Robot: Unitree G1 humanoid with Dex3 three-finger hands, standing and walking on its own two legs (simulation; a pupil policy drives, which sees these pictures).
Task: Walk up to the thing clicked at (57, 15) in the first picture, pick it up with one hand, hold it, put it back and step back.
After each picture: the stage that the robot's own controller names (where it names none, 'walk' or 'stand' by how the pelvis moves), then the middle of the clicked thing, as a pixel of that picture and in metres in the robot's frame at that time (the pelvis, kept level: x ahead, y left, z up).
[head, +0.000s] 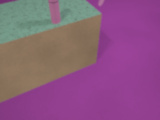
stand; (54, 6) +1.05 +0.23 -0.05
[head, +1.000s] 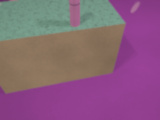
rise first; (74, 8) +0.99 +0.13 -0.04
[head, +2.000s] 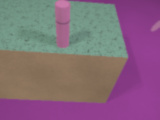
rise first; (62, 26) +0.70 +0.13 -0.02
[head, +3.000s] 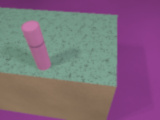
stand; (38, 48) +0.55 +0.24 -0.02
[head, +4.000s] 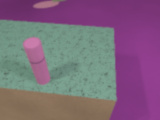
stand; (38, 63) +0.50 +0.23 -0.05
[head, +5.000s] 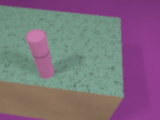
stand; (42, 57) +0.48 +0.20 -0.05
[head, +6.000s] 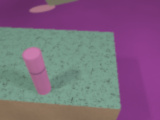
stand; (38, 73) +0.45 +0.22 -0.05
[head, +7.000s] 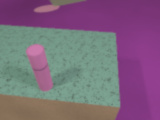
stand; (41, 70) +0.48 +0.21 -0.06
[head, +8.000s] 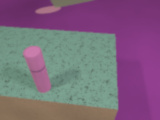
stand; (39, 71) +0.48 +0.22 -0.06
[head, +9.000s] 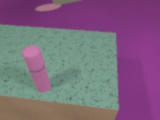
stand; (38, 71) +0.47 +0.22 -0.06
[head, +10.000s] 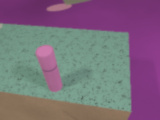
rise first; (50, 70) +0.47 +0.20 -0.05
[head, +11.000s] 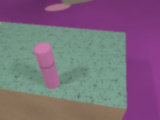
go down; (48, 68) +0.48 +0.20 -0.05
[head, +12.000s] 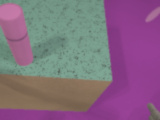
go down; (18, 40) +0.51 +0.18 +0.00
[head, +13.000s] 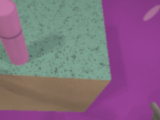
go down; (12, 37) +0.50 +0.19 +0.03
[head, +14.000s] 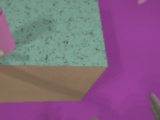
close in; out of the picture +0.52 +0.20 +0.06
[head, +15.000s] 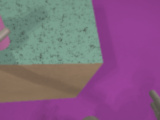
lift; out of the picture +0.54 +0.19 +0.07
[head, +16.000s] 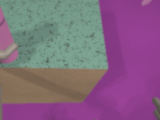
lift; out of the picture +0.50 +0.20 +0.06
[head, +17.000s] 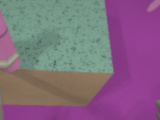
lift; out of the picture +0.47 +0.21 +0.06
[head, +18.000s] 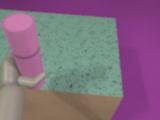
lift; (28, 58) +0.37 +0.17 +0.14
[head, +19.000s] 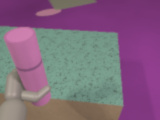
hold; (32, 71) +0.32 +0.16 +0.15
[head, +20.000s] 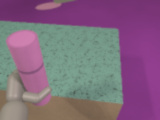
hold; (33, 73) +0.33 +0.16 +0.13
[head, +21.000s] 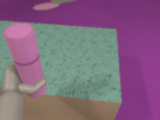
crouch; (29, 65) +0.35 +0.18 +0.13
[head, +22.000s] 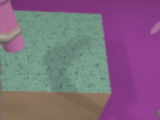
lower; (0, 13) +0.50 +0.21 +0.19
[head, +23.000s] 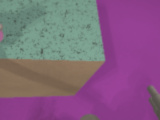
lower; out of the picture +0.54 +0.21 +0.08
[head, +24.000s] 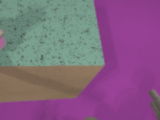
lower; out of the picture +0.53 +0.21 +0.07
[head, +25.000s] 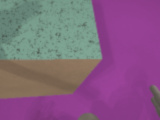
lower; out of the picture +0.55 +0.21 +0.08
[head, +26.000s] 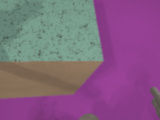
lower; out of the picture +0.55 +0.21 +0.07
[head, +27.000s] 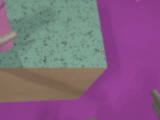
open; out of the picture +0.53 +0.18 +0.06
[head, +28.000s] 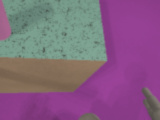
sink last; out of the picture +0.53 +0.19 +0.07
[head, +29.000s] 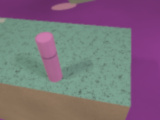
sink last; (50, 59) +0.51 +0.20 +0.00
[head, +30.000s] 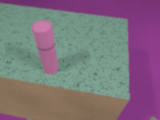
stand; (47, 50) +0.51 +0.18 +0.01
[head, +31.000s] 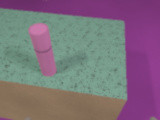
stand; (44, 53) +0.51 +0.19 +0.01
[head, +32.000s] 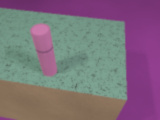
stand; (45, 53) +0.51 +0.18 +0.00
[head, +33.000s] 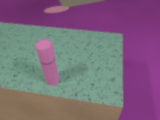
walk; (48, 64) +0.52 +0.19 -0.05
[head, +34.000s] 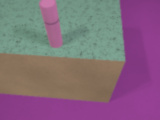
walk; (52, 25) +0.65 +0.18 -0.03
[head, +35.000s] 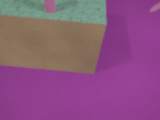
walk; out of the picture +0.94 +0.22 -0.03
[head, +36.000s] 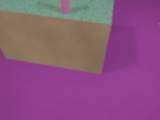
stand; out of the picture +1.13 +0.18 -0.04
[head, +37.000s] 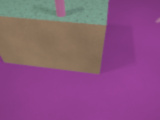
stand; out of the picture +1.13 +0.20 -0.06
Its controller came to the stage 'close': yes
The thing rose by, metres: 0.21
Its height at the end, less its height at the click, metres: +0.00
